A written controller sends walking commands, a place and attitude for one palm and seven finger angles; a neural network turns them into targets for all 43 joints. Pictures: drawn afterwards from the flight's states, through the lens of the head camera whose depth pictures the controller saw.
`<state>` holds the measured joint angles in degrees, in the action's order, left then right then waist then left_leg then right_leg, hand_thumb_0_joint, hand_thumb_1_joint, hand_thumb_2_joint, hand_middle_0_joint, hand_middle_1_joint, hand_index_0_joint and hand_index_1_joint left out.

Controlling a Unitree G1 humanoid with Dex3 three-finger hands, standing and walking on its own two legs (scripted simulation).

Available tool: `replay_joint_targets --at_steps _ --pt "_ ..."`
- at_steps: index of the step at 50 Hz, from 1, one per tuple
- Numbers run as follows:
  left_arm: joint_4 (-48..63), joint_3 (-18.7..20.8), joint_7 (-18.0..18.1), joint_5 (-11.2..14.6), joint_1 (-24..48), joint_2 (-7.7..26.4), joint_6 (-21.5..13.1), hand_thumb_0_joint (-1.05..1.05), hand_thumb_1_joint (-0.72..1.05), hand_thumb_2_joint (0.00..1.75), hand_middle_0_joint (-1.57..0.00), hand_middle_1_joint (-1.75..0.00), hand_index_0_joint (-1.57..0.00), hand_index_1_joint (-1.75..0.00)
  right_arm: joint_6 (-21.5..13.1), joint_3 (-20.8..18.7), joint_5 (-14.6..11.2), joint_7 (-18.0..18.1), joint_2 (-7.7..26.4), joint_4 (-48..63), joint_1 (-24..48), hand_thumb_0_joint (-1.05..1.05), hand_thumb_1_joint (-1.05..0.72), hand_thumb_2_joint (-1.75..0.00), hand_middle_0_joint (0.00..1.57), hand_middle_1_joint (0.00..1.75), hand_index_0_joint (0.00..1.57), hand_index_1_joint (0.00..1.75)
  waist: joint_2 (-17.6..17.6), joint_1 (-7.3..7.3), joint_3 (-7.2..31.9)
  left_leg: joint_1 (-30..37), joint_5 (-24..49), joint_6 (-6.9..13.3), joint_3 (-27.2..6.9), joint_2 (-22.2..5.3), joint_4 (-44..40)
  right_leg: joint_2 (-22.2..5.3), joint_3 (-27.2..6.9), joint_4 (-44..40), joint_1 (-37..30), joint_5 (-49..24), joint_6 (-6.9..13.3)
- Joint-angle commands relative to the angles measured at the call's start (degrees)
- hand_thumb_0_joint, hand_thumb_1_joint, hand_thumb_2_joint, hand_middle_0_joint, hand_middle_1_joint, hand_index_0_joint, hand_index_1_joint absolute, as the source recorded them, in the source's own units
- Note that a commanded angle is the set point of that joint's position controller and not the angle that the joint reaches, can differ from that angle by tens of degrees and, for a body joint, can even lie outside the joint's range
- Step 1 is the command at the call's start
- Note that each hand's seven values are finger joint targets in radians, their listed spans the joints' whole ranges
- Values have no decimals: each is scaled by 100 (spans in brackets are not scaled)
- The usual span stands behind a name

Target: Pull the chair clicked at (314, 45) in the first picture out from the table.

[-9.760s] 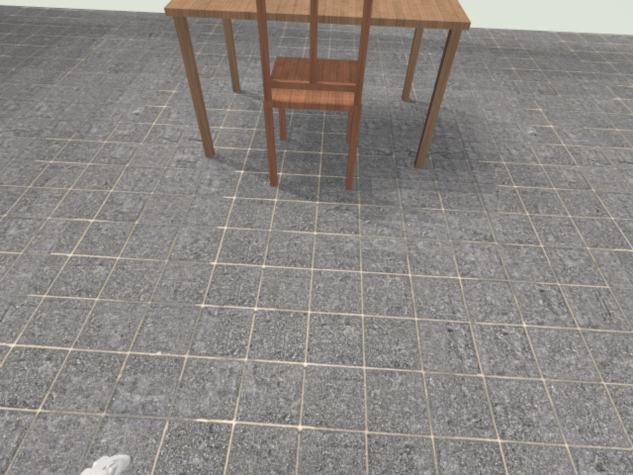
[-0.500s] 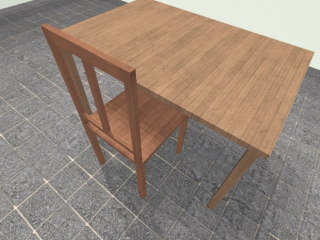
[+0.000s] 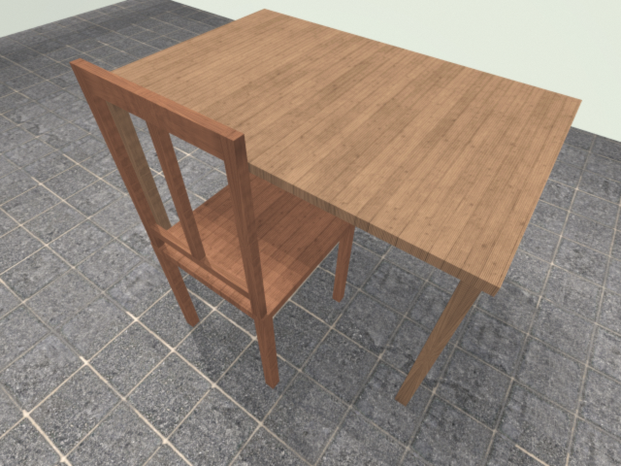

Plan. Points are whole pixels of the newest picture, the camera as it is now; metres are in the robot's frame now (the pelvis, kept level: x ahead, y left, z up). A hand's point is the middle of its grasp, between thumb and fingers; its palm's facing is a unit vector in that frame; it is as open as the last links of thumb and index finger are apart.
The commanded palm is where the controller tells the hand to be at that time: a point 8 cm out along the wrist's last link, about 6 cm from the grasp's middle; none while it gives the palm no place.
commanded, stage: look again from close up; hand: left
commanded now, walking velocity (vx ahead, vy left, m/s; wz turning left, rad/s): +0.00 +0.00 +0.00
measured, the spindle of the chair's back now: (180, 200) +0.60 +0.29 -0.06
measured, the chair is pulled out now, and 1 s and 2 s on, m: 0.00 0.00 0.00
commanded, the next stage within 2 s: shuffle to correct the standing spot in 1.02 s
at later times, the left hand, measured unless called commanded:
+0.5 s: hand out of the picture +0.04 +0.19 -0.18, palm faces +0.00 -0.98 -0.21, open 7.4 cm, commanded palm none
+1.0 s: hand out of the picture +0.03 +0.17 -0.18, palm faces -0.01 -0.98 -0.18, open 7.4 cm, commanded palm none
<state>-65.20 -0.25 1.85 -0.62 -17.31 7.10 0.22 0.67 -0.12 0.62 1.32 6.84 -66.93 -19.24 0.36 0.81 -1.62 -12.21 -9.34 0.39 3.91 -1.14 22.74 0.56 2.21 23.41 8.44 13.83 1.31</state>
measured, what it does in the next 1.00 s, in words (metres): stands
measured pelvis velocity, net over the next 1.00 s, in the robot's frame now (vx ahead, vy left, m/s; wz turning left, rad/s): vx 0.04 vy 0.00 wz -0.02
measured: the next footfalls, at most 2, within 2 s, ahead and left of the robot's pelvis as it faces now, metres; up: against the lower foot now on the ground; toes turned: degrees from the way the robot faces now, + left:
right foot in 1.84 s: -0.03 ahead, -0.01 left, +0.00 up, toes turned -27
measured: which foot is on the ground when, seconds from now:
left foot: down 0.00-1.00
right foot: down 0.00-1.00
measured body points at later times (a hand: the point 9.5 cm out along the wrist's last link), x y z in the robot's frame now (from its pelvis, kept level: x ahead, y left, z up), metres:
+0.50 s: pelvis +0.03 +0.01 -0.01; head +0.03 +0.01 +0.44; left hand +0.04 +0.24 -0.16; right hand +0.03 -0.21 -0.17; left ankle +0.03 +0.11 -0.74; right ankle -0.01 -0.10 -0.74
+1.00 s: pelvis +0.04 +0.00 +0.00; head +0.05 +0.01 +0.45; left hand +0.03 +0.23 -0.17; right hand +0.05 -0.22 -0.16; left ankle +0.03 +0.11 -0.74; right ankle -0.01 -0.10 -0.74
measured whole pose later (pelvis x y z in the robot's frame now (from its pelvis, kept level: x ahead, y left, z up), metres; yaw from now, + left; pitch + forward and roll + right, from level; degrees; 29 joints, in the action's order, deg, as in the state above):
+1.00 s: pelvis +0.04 +0.00 +0.00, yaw -1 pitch -1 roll +0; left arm -63.3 -0.9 1.9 -1.1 -17.5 9.1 -0.8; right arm -1.0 0.9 0.7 1.3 9.3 -64.4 -13.9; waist 1.0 -0.3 -1.6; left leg -11.3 -14.7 0.6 5.2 -1.1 26.7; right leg 0.3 0.9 26.4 7.5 18.3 0.9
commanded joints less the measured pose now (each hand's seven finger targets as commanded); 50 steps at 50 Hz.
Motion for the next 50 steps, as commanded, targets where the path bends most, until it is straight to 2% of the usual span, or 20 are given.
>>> replay_joint_targets --at_steps 1,2,3,4,5,6,7,9,11,13,17,18,21,24,26,27,38,50 --pt "109 114 49 27 -395 483 -81 0 90 90 -20 -30 -20 -30 -100 -93 -2 70 473 162 -277 0 -90 -90 20 30 20 30 -125 -44 -418 89 -565 52 -639 -463 -548 -613 -639 -678 657 320 44" --pt "107 115 52 27 -419 490 -87 0 90 90 -20 -30 -20 -30 -100 -91 -11 71 488 164 -279 0 -90 -90 20 30 20 30 -85 -57 -384 113 -506 56 -635 -475 -505 -608 -638 -676 629 265 44" --pt "72 27 248 -106 -670 601 -276 0 90 90 -20 -30 -20 -30 -233 -43 0 -24 695 601 380 0 -90 -90 20 30 20 30 -116 -277 -646 -440 146 -80 -400 -480 727 -843 -794 -530 696 -1265 56" --pt "361 85 197 -39 -393 857 -306 0 90 90 -20 -30 -20 -30 -161 -51 13 -63 426 734 -13 0 -90 -90 20 30 20 30 -70 94 -221 -209 -784 -49 -433 -298 668 -1071 -1067 -755 884 569 245" --pt "473 98 148 -46 -180 824 -284 0 90 90 -20 -30 -20 -30 -147 -77 55 -75 451 658 -176 0 -90 -90 20 30 20 30 -208 158 -380 -197 -799 -6 -418 -244 614 -940 -979 -691 1188 1399 326" --pt "479 84 135 -30 -189 791 -298 0 90 90 -20 -30 -20 -30 -151 -67 68 -89 479 619 -360 0 -90 -90 20 30 20 30 -191 214 -219 -210 -681 14 -431 -280 608 -793 -875 -525 1183 1392 339" --pt "545 87 128 -33 -205 777 -313 0 90 90 -20 -30 -20 -30 -174 -45 79 -94 501 672 -471 0 -90 -90 20 30 20 30 -353 202 62 -174 -503 77 -475 -313 533 -699 -674 -270 933 978 309" --pt "519 75 106 -11 -335 620 -309 0 90 90 -20 -30 -20 -30 -236 -27 56 -58 544 739 -384 0 -90 -90 20 30 20 30 -379 81 193 -259 -257 168 -618 -428 339 -551 -587 14 642 463 272" --pt "493 45 91 -4 -380 541 -289 0 90 90 -20 -30 -20 -30 -262 -16 36 -34 587 775 -286 0 -90 -90 20 30 20 30 -92 4 26 -355 -119 219 -689 -477 225 -499 -532 112 567 187 231" --pt "482 38 78 -10 -378 543 -279 0 90 90 -20 -30 -20 -30 -291 3 32 -21 631 773 -231 0 -90 -90 20 30 20 30 -45 -30 -138 -372 167 228 -678 -486 193 -500 -511 162 544 -104 192" --pt "479 36 77 -13 -377 587 -246 0 90 90 -20 -30 -20 -30 -288 15 19 -5 664 698 -155 0 -90 -90 20 30 20 30 105 -61 -360 -302 209 239 -662 -479 61 -519 -505 114 594 -247 133" --pt "482 44 78 -12 -373 602 -238 0 90 90 -20 -30 -20 -30 -284 12 23 -2 690 674 -126 0 -90 -90 20 30 20 30 35 -58 -384 -253 239 230 -636 -476 39 -522 -528 111 617 -281 128" --pt "507 60 80 -8 -346 664 -221 0 90 90 -20 -30 -20 -30 -277 19 20 2 736 650 -72 0 -90 -90 20 30 20 30 110 -66 -331 -163 263 222 -603 -470 1 -540 -532 75 540 -352 103" --pt "498 79 75 -8 -335 727 -224 0 90 90 -20 -30 -20 -30 -302 11 25 13 778 630 -13 0 -90 -90 20 30 20 30 -23 -76 -75 42 612 222 -565 -479 42 -568 -538 112 382 -681 91" --pt "484 80 66 -9 -337 753 -214 0 90 90 -20 -30 -20 -30 -298 11 21 18 794 618 69 0 -90 -90 20 30 20 30 -95 -91 -52 111 619 213 -520 -489 32 -595 -538 75 374 -737 80" --pt "504 84 67 -17 -341 791 -219 0 90 90 -20 -30 -20 -30 -294 15 15 16 788 605 74 0 -90 -90 20 30 20 30 -8 -94 -11 107 630 220 -519 -493 70 -597 -520 69 311 -787 78" --pt "438 80 56 -22 -334 814 -205 0 90 90 -20 -30 -20 -30 -265 0 6 37 821 504 229 0 -90 -90 20 30 20 30 -5 -76 14 295 734 178 -432 -516 88 -632 -581 -24 269 -1205 76" --pt "337 74 50 -23 -398 749 -177 0 90 90 -20 -30 -20 -30 -246 1 1 49 785 409 239 0 -90 -90 20 30 20 30 -65 -88 -150 299 505 171 -419 -549 -77 -609 -603 -147 323 -911 73"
